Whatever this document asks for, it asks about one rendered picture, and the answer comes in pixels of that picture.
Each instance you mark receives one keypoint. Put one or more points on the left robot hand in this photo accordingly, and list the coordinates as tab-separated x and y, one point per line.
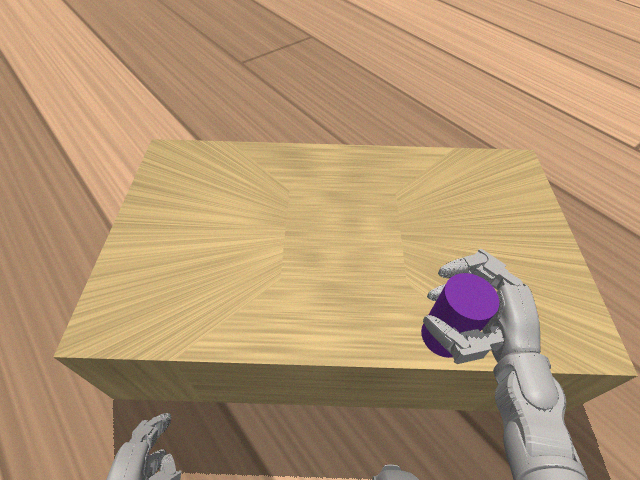
133	462

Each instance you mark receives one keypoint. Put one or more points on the right robot arm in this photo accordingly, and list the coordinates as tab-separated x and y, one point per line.
532	404

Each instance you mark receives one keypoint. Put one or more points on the right robot hand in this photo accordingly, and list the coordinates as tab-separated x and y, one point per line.
514	327

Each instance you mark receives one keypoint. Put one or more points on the can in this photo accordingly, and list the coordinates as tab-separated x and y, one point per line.
467	302

